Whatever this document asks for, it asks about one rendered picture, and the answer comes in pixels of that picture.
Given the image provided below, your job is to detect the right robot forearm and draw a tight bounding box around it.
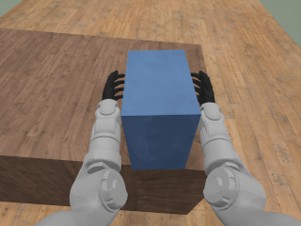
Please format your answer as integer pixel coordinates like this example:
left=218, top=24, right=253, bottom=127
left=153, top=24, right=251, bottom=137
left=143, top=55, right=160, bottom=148
left=198, top=102, right=255, bottom=179

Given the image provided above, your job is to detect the carton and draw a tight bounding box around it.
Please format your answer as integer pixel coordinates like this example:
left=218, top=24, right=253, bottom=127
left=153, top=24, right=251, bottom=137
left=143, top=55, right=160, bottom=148
left=120, top=50, right=201, bottom=170

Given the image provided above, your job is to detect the left robot forearm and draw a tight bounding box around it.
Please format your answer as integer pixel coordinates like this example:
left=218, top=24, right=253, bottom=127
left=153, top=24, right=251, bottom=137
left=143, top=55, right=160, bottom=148
left=70, top=99, right=121, bottom=195

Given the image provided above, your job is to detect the robot right hand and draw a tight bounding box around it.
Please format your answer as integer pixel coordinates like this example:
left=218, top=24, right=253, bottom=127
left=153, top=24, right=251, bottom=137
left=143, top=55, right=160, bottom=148
left=191, top=71, right=215, bottom=107

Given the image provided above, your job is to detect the left robot upper arm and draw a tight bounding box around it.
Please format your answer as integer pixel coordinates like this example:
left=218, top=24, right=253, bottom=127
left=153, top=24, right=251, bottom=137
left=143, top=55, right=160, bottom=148
left=33, top=168, right=128, bottom=226

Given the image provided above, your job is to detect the robot left hand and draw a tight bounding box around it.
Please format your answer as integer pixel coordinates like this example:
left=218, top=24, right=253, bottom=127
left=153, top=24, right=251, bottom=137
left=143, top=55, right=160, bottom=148
left=102, top=71, right=125, bottom=101

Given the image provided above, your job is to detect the pedestal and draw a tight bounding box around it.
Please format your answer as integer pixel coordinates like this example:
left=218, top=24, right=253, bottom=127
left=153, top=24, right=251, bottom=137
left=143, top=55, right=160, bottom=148
left=0, top=27, right=208, bottom=215

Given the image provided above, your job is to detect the right robot upper arm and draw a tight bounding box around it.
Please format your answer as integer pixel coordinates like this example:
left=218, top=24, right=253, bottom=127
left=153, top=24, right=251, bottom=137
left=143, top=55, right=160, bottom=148
left=203, top=166, right=301, bottom=226

